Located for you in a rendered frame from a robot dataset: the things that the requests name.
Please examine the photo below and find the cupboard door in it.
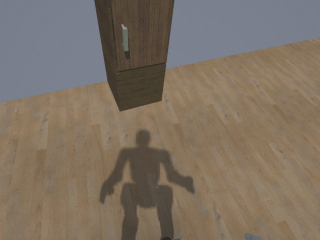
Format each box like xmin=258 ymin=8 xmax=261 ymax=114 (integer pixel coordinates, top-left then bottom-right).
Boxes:
xmin=111 ymin=0 xmax=173 ymax=71

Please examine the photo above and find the handle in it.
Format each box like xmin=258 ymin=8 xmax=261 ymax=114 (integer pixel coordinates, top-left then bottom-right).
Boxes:
xmin=121 ymin=24 xmax=129 ymax=52

